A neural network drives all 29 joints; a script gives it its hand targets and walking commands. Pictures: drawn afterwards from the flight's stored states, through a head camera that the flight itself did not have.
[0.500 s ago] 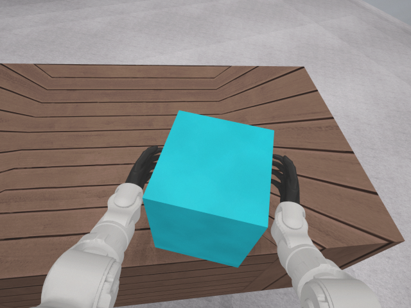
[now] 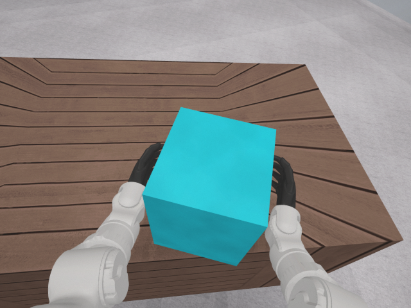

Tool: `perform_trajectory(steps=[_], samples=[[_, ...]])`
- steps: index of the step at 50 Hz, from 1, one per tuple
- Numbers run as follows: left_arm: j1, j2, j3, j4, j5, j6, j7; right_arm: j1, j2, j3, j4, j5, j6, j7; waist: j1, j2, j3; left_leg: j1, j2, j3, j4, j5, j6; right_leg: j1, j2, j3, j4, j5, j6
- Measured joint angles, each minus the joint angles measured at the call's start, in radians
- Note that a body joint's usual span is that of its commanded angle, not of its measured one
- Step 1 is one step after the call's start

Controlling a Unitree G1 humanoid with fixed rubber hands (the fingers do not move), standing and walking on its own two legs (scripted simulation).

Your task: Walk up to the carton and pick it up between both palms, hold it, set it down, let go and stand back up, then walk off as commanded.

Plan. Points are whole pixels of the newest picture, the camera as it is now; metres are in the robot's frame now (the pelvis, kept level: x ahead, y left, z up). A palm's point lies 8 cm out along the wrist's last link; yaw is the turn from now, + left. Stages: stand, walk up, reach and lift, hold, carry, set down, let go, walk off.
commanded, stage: reach and lift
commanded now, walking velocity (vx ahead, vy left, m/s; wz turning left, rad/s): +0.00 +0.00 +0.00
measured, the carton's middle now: (210, 191) +0.39 -0.05 -0.03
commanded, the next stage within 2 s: none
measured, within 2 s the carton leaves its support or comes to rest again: leaves its support in 1.54 s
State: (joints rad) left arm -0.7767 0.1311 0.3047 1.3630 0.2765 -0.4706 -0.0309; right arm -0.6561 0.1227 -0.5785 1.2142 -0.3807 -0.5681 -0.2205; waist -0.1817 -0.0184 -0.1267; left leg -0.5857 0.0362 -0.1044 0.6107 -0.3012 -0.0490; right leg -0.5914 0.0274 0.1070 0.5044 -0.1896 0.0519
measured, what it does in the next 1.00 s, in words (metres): stands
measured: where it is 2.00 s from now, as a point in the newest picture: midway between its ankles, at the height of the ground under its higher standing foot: outside the picture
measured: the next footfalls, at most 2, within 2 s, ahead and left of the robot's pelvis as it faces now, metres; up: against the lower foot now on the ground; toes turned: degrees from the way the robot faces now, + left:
none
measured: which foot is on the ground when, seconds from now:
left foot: down 0.00-1.00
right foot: down 0.00-1.00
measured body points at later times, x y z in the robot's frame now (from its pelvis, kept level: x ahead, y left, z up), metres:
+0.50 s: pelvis +0.00 +0.00 +0.00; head +0.08 +0.03 +0.44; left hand +0.43 +0.09 +0.00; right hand +0.35 -0.19 +0.01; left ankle -0.01 +0.15 -0.73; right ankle +0.03 -0.16 -0.73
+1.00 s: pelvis +0.00 +0.00 +0.00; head +0.08 +0.03 +0.44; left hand +0.43 +0.09 +0.00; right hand +0.35 -0.19 +0.01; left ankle -0.01 +0.15 -0.73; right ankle +0.03 -0.16 -0.73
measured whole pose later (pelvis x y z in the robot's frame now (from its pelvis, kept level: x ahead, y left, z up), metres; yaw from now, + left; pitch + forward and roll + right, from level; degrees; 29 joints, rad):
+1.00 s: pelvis +0.00 +0.00 +0.00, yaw +0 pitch +16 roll -2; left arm -0.79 0.11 0.32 1.36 0.29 -0.48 -0.03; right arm -0.64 0.14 -0.59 1.21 -0.34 -0.62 -0.27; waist -0.16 -0.03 -0.12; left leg -0.59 0.04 -0.10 0.61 -0.30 -0.05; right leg -0.59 0.03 0.11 0.50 -0.19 0.05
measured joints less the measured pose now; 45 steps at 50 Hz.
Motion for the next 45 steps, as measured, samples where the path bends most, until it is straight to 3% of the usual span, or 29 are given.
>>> perform_trajectory(steps=[22, 45], samples=[[-0.005, -0.006, 0.012, 0.001, 0.009, -0.01, -0.001, 0.01, 0.011, -0.013, -0.016, -0.015, -0.013, -0.017, 0.005, -0.009, 0.006, 0.0, 0.0, 0.0, 0.0, -0.001, 0.0, 0.0, 0.0, 0.0, 0.0, -0.001, 0.0], [-0.012, -0.016, 0.012, 0.001, 0.009, -0.009, -0.001, 0.018, 0.021, -0.013, -0.015, 0.025, -0.045, -0.037, 0.016, -0.006, 0.011, 0.0, 0.0, 0.0, 0.0, -0.001, 0.0, 0.0, 0.0, 0.0, 0.0, -0.001, 0.0]])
